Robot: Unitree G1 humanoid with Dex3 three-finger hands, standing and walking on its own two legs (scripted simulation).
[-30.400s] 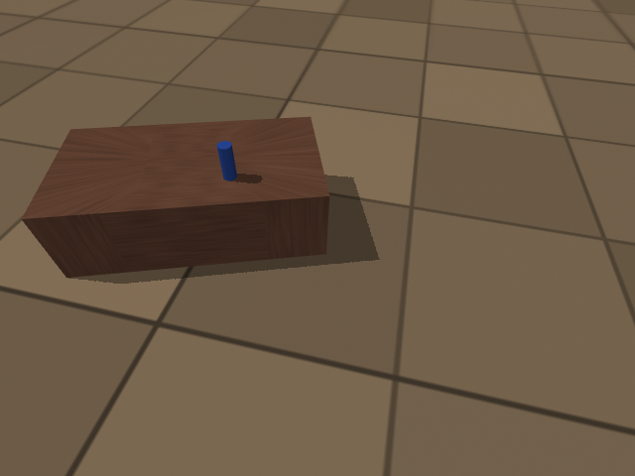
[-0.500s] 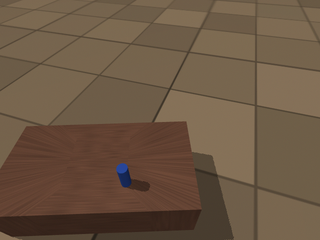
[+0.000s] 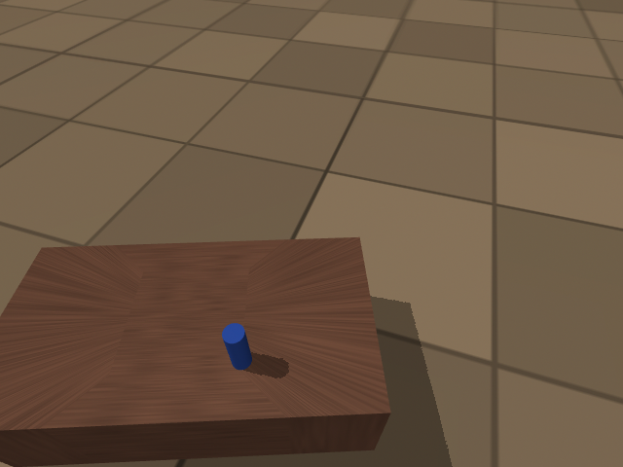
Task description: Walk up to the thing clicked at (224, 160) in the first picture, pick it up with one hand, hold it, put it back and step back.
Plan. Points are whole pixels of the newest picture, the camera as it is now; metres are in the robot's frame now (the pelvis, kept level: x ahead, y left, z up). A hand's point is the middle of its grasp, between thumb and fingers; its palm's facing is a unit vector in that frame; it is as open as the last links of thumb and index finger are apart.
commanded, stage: stand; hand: left
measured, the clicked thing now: (237, 347) +0.48 +0.18 -0.38
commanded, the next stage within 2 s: none
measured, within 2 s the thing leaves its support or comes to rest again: neither
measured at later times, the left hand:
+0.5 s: hand out of the picture +0.07 +0.25 -0.15, palm faces -0.01 -0.94 -0.35, open 7.8 cm
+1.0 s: hand out of the picture +0.07 +0.24 -0.15, palm faces -0.02 -0.94 -0.35, open 7.4 cm
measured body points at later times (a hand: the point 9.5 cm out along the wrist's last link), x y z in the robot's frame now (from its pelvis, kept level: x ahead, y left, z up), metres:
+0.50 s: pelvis +0.00 +0.00 +0.00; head +0.01 -0.01 +0.45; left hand +0.07 +0.29 -0.13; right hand +0.07 -0.30 -0.14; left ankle +0.02 +0.13 -0.75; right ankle -0.01 -0.13 -0.75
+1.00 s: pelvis +0.00 -0.01 +0.00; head +0.01 -0.01 +0.45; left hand +0.08 +0.29 -0.13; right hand +0.07 -0.31 -0.14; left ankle +0.02 +0.13 -0.75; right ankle -0.01 -0.13 -0.75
